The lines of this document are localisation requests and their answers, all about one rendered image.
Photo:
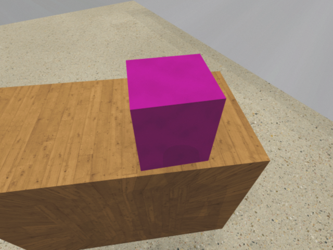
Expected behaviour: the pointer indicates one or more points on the carton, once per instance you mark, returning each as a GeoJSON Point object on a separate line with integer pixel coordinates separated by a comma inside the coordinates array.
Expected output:
{"type": "Point", "coordinates": [176, 106]}

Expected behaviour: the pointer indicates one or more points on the pedestal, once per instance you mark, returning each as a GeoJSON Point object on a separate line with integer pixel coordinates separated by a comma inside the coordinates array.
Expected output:
{"type": "Point", "coordinates": [70, 176]}

